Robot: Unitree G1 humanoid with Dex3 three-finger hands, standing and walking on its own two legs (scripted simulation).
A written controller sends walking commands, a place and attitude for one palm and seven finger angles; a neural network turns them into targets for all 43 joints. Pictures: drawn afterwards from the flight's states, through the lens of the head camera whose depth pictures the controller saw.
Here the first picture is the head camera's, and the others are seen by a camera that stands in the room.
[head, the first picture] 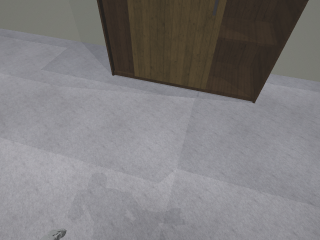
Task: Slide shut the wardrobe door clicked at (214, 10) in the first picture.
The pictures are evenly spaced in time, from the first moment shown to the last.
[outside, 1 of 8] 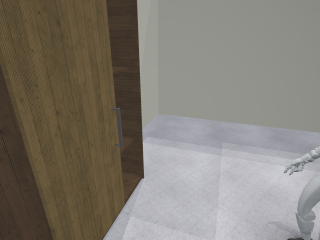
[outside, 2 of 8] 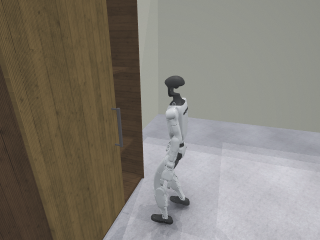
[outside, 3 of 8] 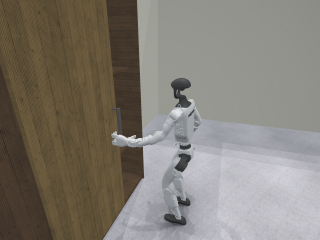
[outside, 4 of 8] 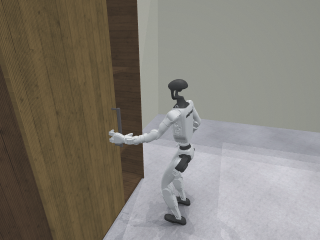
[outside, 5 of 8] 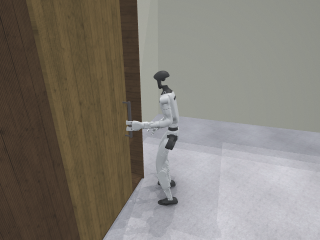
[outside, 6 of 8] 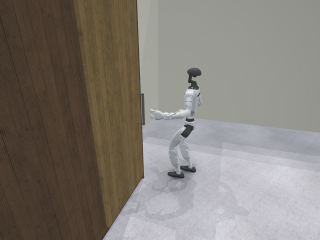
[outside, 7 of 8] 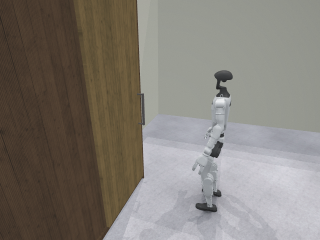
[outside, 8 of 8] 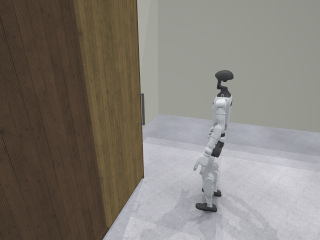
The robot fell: no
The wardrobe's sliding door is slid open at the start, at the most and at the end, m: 0.45 0.45 0.00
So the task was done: yes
